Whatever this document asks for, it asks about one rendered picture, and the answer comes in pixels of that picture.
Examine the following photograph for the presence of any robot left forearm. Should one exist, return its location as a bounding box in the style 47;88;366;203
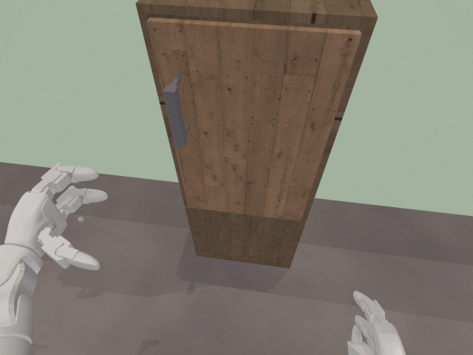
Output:
0;244;44;355

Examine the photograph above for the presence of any cupboard door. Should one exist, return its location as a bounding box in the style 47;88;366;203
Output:
146;17;361;221

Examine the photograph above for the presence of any robot left hand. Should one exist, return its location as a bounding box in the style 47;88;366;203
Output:
4;163;108;270

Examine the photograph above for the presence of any robot right hand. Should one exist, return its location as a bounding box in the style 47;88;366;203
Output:
347;291;406;355

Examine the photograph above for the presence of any handle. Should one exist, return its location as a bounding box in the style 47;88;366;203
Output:
163;75;189;148

